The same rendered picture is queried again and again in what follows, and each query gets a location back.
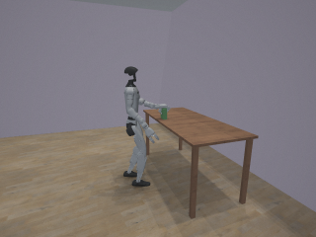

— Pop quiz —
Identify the robot left upper arm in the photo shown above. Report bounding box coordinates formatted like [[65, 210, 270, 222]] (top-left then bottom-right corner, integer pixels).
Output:
[[134, 84, 145, 106]]

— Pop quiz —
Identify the robot left forearm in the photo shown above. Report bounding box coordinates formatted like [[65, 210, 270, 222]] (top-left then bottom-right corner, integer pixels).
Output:
[[143, 100, 160, 110]]

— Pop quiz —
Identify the left robot foot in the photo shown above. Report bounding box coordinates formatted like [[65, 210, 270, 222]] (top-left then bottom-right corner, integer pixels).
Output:
[[123, 171, 137, 178]]

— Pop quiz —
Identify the left robot hand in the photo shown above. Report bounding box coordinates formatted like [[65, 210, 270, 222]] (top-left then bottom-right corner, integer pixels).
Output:
[[158, 104, 171, 115]]

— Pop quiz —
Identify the robot foot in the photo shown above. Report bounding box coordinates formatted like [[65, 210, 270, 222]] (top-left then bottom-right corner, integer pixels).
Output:
[[132, 180, 150, 187], [123, 171, 137, 178]]

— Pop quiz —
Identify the right robot foot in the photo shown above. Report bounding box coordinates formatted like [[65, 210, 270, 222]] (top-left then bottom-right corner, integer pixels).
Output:
[[132, 180, 150, 187]]

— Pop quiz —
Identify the robot right forearm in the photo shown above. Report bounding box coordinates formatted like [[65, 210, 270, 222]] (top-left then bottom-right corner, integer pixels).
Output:
[[128, 108, 149, 130]]

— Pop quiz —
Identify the sponge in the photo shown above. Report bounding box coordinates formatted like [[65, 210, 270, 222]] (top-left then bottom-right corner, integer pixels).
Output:
[[160, 108, 168, 119]]

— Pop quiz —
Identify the right robot hand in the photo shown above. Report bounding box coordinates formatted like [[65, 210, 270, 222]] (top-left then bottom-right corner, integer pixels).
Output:
[[145, 127, 159, 143]]

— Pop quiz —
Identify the robot right upper arm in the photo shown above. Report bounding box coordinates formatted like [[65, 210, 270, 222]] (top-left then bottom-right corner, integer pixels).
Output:
[[126, 87, 135, 114]]

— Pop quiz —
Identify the table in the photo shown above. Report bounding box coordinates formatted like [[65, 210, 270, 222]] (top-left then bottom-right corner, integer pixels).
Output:
[[143, 107, 259, 219]]

